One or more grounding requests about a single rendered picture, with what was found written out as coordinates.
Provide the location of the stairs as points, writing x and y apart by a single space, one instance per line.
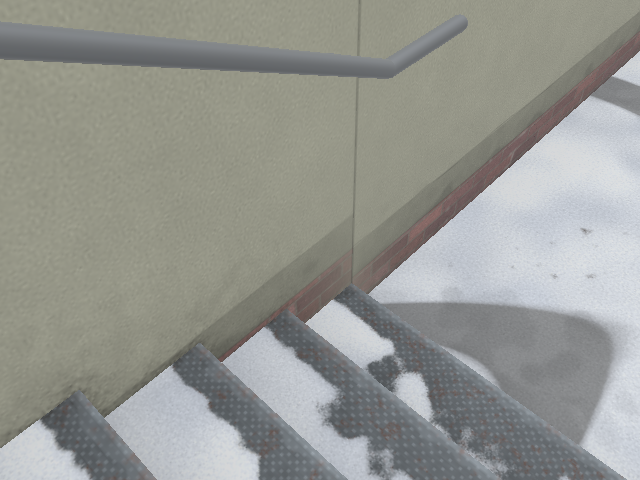
355 393

